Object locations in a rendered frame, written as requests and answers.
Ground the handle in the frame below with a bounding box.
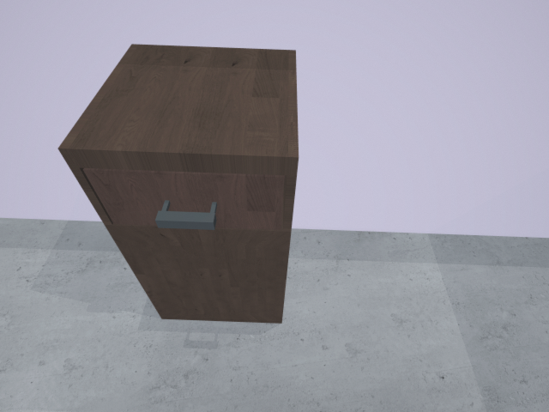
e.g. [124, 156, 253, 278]
[155, 200, 217, 230]

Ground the cabinet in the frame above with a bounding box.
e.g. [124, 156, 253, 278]
[58, 44, 299, 324]

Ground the drawer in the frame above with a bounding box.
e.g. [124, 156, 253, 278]
[83, 168, 284, 230]

